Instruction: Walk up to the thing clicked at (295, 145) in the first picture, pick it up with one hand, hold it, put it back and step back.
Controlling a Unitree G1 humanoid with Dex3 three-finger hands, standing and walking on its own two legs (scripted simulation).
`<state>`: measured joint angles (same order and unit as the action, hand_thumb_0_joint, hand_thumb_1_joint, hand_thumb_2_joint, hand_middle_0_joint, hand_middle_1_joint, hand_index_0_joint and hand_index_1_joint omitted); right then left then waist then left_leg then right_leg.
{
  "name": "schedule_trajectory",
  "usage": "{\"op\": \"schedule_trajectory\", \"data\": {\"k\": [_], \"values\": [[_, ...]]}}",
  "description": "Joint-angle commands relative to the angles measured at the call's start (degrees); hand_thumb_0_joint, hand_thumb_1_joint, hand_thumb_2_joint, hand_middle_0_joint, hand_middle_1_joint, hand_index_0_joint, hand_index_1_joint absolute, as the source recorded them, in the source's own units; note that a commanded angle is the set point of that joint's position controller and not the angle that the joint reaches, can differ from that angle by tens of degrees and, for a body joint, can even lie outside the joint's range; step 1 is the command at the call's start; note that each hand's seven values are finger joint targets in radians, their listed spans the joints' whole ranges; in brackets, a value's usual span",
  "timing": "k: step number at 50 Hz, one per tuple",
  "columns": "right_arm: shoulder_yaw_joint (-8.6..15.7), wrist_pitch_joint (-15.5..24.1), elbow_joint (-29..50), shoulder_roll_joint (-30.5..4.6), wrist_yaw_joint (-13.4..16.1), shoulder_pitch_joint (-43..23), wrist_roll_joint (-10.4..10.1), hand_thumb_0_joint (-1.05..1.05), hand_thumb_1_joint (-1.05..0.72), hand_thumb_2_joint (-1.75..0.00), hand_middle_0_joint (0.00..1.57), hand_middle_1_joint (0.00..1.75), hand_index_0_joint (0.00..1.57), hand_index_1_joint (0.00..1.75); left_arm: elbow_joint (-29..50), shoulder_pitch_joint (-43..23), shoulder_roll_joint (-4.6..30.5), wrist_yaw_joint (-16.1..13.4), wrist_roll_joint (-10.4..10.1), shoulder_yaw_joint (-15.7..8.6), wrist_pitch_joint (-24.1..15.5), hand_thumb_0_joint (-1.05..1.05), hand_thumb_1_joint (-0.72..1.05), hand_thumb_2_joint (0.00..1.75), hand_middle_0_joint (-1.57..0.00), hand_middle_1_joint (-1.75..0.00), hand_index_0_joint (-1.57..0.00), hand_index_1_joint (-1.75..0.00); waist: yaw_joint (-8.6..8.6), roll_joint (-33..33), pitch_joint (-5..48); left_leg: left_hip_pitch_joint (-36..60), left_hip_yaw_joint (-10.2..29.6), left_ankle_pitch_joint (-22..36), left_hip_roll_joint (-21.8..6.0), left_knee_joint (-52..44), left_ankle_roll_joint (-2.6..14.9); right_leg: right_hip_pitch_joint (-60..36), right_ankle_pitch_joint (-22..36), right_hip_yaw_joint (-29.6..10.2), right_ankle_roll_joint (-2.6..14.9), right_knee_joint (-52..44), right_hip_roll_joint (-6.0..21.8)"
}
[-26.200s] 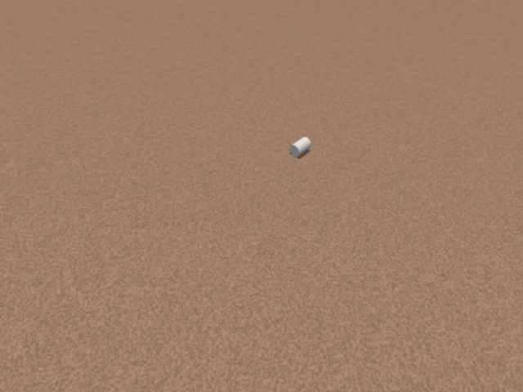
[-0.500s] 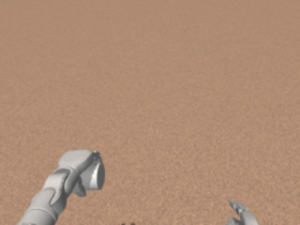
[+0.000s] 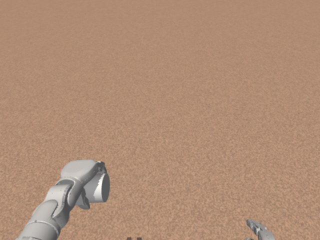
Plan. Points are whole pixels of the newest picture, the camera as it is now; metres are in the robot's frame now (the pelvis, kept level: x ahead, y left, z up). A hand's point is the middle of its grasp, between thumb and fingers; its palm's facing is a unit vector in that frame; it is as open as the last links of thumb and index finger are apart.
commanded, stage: crouch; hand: left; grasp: from above
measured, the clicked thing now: (86, 188) +0.29 +0.23 -0.07
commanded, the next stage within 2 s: lower in 1.92 s
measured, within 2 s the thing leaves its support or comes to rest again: neither
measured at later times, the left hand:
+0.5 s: hand (100, 196) +0.32 +0.23 -0.21, palm faces -0.42 +0.05 -0.91, open 10.6 cm
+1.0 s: hand (114, 205) +0.36 +0.23 -0.45, palm faces -0.46 +0.01 -0.89, open 10.6 cm
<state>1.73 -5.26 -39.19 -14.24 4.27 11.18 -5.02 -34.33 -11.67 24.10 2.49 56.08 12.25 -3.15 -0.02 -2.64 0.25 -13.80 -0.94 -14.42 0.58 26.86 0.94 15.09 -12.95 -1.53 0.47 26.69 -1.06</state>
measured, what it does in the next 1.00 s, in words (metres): lowers itself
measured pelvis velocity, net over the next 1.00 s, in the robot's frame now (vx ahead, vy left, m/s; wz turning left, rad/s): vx -0.08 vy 0.00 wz -0.01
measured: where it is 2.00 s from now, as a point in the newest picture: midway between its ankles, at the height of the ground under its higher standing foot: outside the picture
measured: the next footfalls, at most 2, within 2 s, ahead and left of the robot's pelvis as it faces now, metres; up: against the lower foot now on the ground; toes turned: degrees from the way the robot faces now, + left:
none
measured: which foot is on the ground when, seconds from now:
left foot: down 0.00-1.00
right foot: down 0.00-1.00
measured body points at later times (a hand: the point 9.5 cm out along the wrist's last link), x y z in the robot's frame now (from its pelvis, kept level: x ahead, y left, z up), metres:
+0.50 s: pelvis -0.05 +0.00 -0.11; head +0.06 +0.02 +0.33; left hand +0.34 +0.22 -0.16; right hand +0.03 -0.29 -0.23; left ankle -0.01 +0.11 -0.74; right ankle +0.01 -0.12 -0.74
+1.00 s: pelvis -0.08 +0.00 -0.30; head +0.13 +0.03 +0.10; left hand +0.38 +0.23 -0.40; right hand -0.04 -0.27 -0.42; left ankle -0.01 +0.11 -0.74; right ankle +0.01 -0.11 -0.74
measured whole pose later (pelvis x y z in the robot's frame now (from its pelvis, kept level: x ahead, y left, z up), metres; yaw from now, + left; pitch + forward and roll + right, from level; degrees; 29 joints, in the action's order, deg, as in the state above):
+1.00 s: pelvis -0.08 +0.00 -0.30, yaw -1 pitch +37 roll -4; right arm 0.9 2.5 -42.5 -13.7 -2.3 12.4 3.9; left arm -74.3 -47.7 31.1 -19.9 69.8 0.6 -9.5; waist -10.7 -2.3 10.9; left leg -110.9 2.1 -37.4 1.0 110.8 1.3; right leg 109.8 -35.2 3.5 0.5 107.4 -0.5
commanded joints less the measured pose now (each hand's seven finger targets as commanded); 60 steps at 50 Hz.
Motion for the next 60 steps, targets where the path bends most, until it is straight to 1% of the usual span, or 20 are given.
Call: {"op": "schedule_trajectory", "data": {"k": [1,7,12,14,17,21,28,31,33,35,38,40,42,44,46,49,52,54,57,60], "values": [[2.5,2.3,7.5,-7.8,0.3,-3.4,0.4,0.00,-0.88,-0.90,0.20,0.30,0.20,0.30,10.1,-17.9,11.3,-3.8,0.7,-6.6,-0.7,0.00,0.63,0.80,-1.01,-0.60,-1.01,-0.61,-0.26,1.7,14.5,5.8,0.4,16.2,0.5,-1.7,0.18,-3.2,13.1,0.6,0.81,-2.0,-0.9],[2.6,1.6,6.2,-7.9,-0.5,-1.8,1.7,0.00,-0.88,-0.90,0.20,0.30,0.20,0.30,0.4,-19.9,8.7,-9.8,3.9,-5.6,-2.2,0.00,0.64,0.83,-1.04,-0.60,-1.02,-0.62,-2.10,3.4,11.1,-1.4,0.4,10.6,1.0,3.3,0.04,4.3,8.4,0.5,0.70,1.7,-0.3],[3.8,2.0,3.7,-8.6,-1.7,2.3,3.1,0.00,-0.89,-0.90,0.20,0.30,0.20,0.30,-6.5,-31.1,8.2,-16.0,7.4,-4.8,-3.1,0.00,0.64,0.83,-1.03,-0.62,-1.03,-0.63,-4.16,2.2,19.2,-10.8,0.2,9.2,1.1,15.7,-0.30,14.9,7.8,0.5,0.65,12.9,-0.4],[4.2,2.3,3.4,-8.9,-2.2,4.2,3.6,0.00,-0.89,-0.90,0.20,0.30,0.20,0.30,-12.8,-31.4,7.2,-18.2,8.8,-4.6,-3.1,0.00,0.65,0.81,-1.03,-0.64,-1.03,-0.65,-4.92,1.9,20.8,-16.4,0.3,7.5,1.0,21.3,-0.34,20.7,5.9,0.8,0.90,17.7,-0.6],[4.8,3.0,3.2,-9.5,-2.8,5.6,4.3,0.00,-0.89,-0.90,0.20,0.30,0.20,0.30,-16.2,-37.4,9.1,-21.4,10.8,-5.5,-3.6,0.00,0.68,0.80,-1.05,-0.66,-1.05,-0.66,-4.62,-1.0,25.9,-24.2,0.4,5.4,0.8,28.8,-0.26,29.1,3.3,1.1,1.38,25.3,-0.8],[5.2,3.7,3.1,-10.0,-3.0,6.5,5.1,0.00,-0.89,-0.90,0.20,0.30,0.20,0.30,-21.3,-42.0,10.0,-24.3,11.5,-6.8,-2.9,0.00,0.74,0.83,-1.08,-0.69,-1.09,-0.69,-5.09,-1.9,29.9,-34.6,1.5,-1.7,1.0,35.5,-0.23,38.2,-2.5,1.8,1.72,33.4,-1.1],[5.7,5.7,2.6,-10.9,-2.3,8.5,6.2,0.00,-0.89,-0.90,0.20,0.30,0.20,0.30,-22.6,-48.9,12.5,-25.1,10.5,-8.6,-1.5,0.00,0.75,0.84,-1.09,-0.70,-1.10,-0.69,-6.68,-4.5,40.7,-47.0,3.2,-9.0,0.7,46.6,-0.25,50.8,-8.6,2.6,2.22,46.2,-0.6],[5.4,6.2,1.4,-11.3,-2.0,8.8,6.6,0.00,-0.89,-0.90,0.20,0.30,0.20,0.30,-27.4,-49.1,15.1,-24.7,11.1,-10.1,-0.6,0.00,0.72,0.86,-1.09,-0.67,-1.09,-0.68,-7.37,-4.1,39.6,-52.2,3.8,-11.6,0.6,49.9,-0.21,57.0,-11.4,3.1,2.40,50.3,-0.7],[5.2,6.6,1.5,-11.4,-2.3,9.3,7.0,0.00,-0.90,-0.90,0.20,0.30,0.20,0.30,-27.1,-51.6,15.2,-24.1,10.7,-10.3,-0.9,0.00,0.73,0.85,-1.09,-0.68,-1.09,-0.68,-8.34,-5.4,41.3,-54.2,4.5,-13.3,0.6,52.3,-0.27,60.9,-13.1,3.5,2.54,53.2,-0.5],[5.0,6.9,1.3,-11.7,-2.5,9.4,7.1,0.00,-0.89,-0.90,0.20,0.30,0.20,0.30,-27.0,-52.9,18.0,-23.7,11.0,-11.8,-1.5,0.00,0.75,0.85,-1.10,-0.69,-1.10,-0.69,-8.28,-5.5,42.6,-57.7,4.6,-15.3,0.7,55.1,-0.12,63.5,-14.9,3.8,2.62,55.9,-0.5],[4.6,7.7,0.8,-11.9,-3.4,9.5,7.7,0.00,-0.89,-0.90,0.20,0.30,0.20,0.30,-31.1,-52.2,17.0,-23.1,11.0,-11.7,-2.7,0.00,0.76,0.85,-1.11,-0.68,-1.11,-0.67,-10.04,-3.9,40.5,-63.4,5.1,-19.1,0.9,59.0,0.14,69.1,-18.1,4.1,2.44,59.0,-0.2],[4.4,8.1,0.5,-12.1,-3.7,9.8,7.8,0.00,-0.89,-0.90,0.20,0.30,0.20,0.30,-29.4,-55.8,20.6,-23.3,11.5,-13.1,-4.0,0.00,0.74,0.85,-1.10,-0.66,-1.10,-0.66,-9.88,-5.4,43.8,-65.6,4.2,-20.4,1.3,62.0,0.35,70.2,-19.3,3.8,2.48,60.9,-0.4],[4.1,8.5,0.6,-11.8,-4.3,9.8,8.2,0.00,-0.89,-0.90,0.20,0.30,0.20,0.30,-28.4,-57.1,20.1,-23.7,11.5,-13.1,-5.2,0.00,0.75,0.85,-1.11,-0.66,-1.11,-0.66,-10.35,-6.3,44.8,-68.0,3.9,-21.6,1.4,64.2,0.44,71.9,-20.4,3.9,2.42,62.6,-0.4],[3.7,8.9,-0.1,-12.0,-4.9,10.7,8.5,0.00,-0.89,-0.90,0.20,0.30,0.20,0.30,-27.9,-59.3,20.6,-24.2,12.2,-13.3,-6.1,0.00,0.77,0.85,-1.12,-0.67,-1.12,-0.67,-11.27,-7.6,46.4,-67.9,4.4,-20.1,1.2,66.2,0.25,74.4,-19.0,4.5,2.43,65.0,-0.2],[3.7,9.1,-0.5,-12.3,-5.4,10.7,8.8,0.00,-0.90,-0.90,0.20,0.30,0.20,0.30,-29.6,-58.3,22.8,-24.9,12.9,-14.6,-6.4,0.00,0.77,0.89,-1.13,-0.68,-1.13,-0.68,-10.60,-8.9,48.4,-68.0,4.1,-17.9,1.3,68.5,0.18,75.7,-17.6,4.6,2.50,67.0,-0.2],[3.4,9.2,-1.2,-12.0,-6.4,11.7,9.7,0.00,-0.90,-0.90,0.20,0.30,0.20,0.30,-29.9,-59.4,22.1,-25.9,14.1,-14.7,-6.8,0.00,0.76,0.90,-1.13,-0.68,-1.13,-0.69,-10.92,-11.1,51.3,-67.4,3.6,-12.9,1.4,71.9,0.21,77.1,-13.8,5.0,2.55,69.9,-0.2],[3.3,9.3,-1.7,-12.1,-7.3,12.1,10.1,0.00,-0.90,-0.90,0.20,0.30,0.20,0.30,-30.9,-60.4,21.8,-26.5,13.9,-14.8,-6.6,0.00,0.74,0.87,-1.11,-0.67,-1.11,-0.67,-11.87,-10.7,51.6,-69.2,3.2,-10.0,1.4,75.1,0.56,78.1,-11.0,5.1,2.25,71.5,-0.3],[3.2,9.1,-1.7,-11.8,-7.8,12.4,10.3,0.00,-0.91,-0.90,0.20,0.30,0.20,0.30,-32.2,-58.9,25.1,-26.9,14.5,-16.7,-6.5,0.00,0.73,0.86,-1.10,-0.67,-1.10,-0.68,-10.62,-10.3,52.0,-70.3,2.3,-8.9,1.4,77.1,0.90,76.2,-9.3,4.7,2.00,72.3,-0.4],[3.3,9.1,-2.1,-12.0,-8.6,12.3,10.8,0.00,-0.91,-0.90,0.20,0.30,0.20,0.30,-33.1,-59.9,22.5,-26.6,14.4,-15.7,-6.7,0.00,0.77,0.88,-1.12,-0.69,-1.12,-0.69,-12.12,-11.7,50.8,-70.5,3.2,-7.1,1.0,78.9,0.57,79.9,-8.6,5.5,2.15,74.8,-0.3],[3.5,9.1,-2.3,-12.3,-9.2,12.3,11.0,0.00,-0.91,-0.90,0.20,0.30,0.20,0.30,-32.1,-61.4,23.8,-26.7,14.6,-16.1,-7.1,0.00,0.76,0.86,-1.11,-0.68,-1.11,-0.68,-12.33,-12.9,49.7,-71.2,3.7,-7.2,0.8,80.2,0.34,82.7,-9.3,6.0,2.35,76.9,-0.5]]}}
